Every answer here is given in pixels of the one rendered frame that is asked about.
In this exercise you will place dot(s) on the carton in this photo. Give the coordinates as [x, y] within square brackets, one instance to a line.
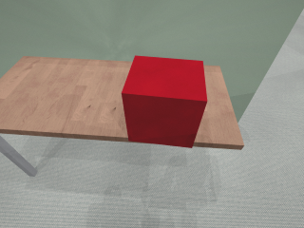
[164, 100]

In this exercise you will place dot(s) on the table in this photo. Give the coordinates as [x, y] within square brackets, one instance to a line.
[82, 99]

